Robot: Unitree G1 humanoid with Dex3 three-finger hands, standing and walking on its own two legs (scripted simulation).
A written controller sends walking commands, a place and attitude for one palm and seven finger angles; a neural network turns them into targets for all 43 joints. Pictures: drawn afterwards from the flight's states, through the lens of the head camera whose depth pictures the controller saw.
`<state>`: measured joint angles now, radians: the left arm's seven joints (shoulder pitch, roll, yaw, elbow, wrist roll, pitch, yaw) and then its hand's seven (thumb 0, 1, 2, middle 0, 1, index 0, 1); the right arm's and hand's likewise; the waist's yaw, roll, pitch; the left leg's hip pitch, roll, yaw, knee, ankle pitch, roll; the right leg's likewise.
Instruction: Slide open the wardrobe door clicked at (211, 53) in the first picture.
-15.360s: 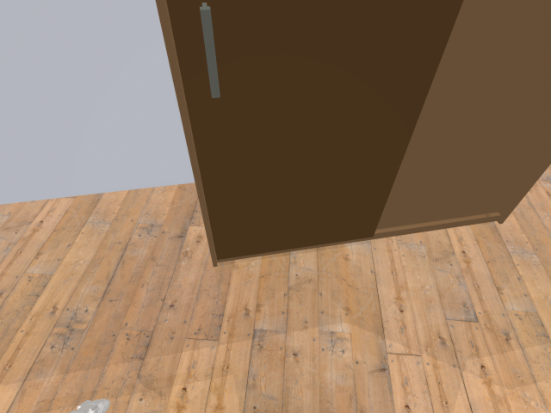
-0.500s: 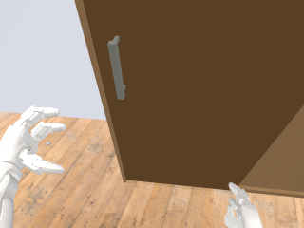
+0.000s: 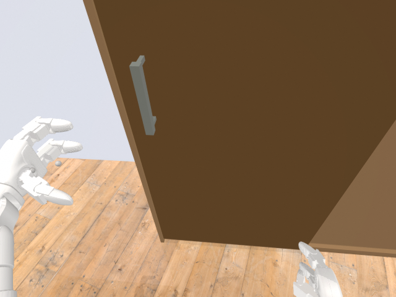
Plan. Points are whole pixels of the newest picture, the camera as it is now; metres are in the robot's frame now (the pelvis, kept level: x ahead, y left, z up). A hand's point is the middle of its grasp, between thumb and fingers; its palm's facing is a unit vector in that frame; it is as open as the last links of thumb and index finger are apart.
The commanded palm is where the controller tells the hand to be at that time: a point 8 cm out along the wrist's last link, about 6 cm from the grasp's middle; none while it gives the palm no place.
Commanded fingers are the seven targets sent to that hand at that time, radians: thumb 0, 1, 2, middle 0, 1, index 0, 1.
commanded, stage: raise the hand with hooked fingers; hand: left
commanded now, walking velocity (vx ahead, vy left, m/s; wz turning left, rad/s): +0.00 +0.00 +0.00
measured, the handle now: (146, 97) +0.52 +0.19 +0.15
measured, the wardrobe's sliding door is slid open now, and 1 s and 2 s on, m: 0.00 0.00 0.00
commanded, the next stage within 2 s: move the hooked fingers beside the handle in 0.30 s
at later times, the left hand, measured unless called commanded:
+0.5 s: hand (64, 165) +0.28 +0.27 +0.17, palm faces +0.09 -0.99 -0.07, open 14.0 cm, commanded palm +0.25 +0.31 +0.18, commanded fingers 0.00 -0.50 0.30 -0.30 -1.20 -0.30 -1.20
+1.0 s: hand (83, 142) +0.34 +0.26 +0.17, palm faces +0.07 -1.00 -0.04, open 14.0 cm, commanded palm +0.31 +0.31 +0.17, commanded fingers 0.00 -0.50 0.30 -0.30 -1.20 -0.30 -1.20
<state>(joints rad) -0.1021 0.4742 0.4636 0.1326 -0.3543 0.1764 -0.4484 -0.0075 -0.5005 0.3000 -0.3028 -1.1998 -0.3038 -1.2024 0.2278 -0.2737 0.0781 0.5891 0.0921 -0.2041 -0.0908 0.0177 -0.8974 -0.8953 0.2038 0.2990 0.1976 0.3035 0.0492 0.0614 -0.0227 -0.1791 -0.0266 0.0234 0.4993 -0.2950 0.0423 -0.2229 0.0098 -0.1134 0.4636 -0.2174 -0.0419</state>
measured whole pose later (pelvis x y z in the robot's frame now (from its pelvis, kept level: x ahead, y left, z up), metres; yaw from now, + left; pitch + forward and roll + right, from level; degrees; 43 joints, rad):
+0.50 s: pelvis +0.00 -0.01 +0.00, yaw +1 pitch -2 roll +0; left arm -0.13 0.46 0.44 0.16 -0.33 0.17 -0.41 -0.01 -0.50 0.30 -0.30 -1.20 -0.30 -1.20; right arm 0.22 -0.27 0.08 0.59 0.10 -0.20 -0.11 0.02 -0.90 -0.90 0.20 0.30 0.20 0.30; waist 0.05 0.07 -0.01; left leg -0.17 -0.02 0.01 0.50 -0.29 0.03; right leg -0.21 0.02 -0.13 0.46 -0.22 -0.05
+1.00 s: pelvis +0.00 -0.01 +0.00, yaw -1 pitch +0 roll +0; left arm -0.32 0.47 0.42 0.37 -0.29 0.12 -0.39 -0.01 -0.50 0.30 -0.30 -1.20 -0.30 -1.20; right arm 0.26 -0.28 0.06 0.60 0.10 -0.17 -0.11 0.02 -0.90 -0.90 0.20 0.30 0.20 0.30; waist 0.02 0.05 -0.01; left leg -0.20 -0.02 0.03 0.50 -0.29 0.03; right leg -0.25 0.02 -0.10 0.47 -0.22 -0.05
